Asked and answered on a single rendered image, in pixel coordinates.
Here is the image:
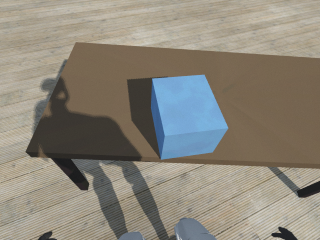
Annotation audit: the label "robot right thigh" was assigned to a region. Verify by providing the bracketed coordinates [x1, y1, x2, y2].
[174, 218, 217, 240]

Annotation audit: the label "carton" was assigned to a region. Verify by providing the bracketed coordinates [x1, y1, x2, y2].
[151, 74, 228, 160]

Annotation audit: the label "right robot hand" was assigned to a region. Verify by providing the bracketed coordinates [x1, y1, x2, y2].
[271, 226, 298, 240]

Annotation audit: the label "table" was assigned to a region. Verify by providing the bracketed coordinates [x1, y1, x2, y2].
[25, 42, 320, 198]

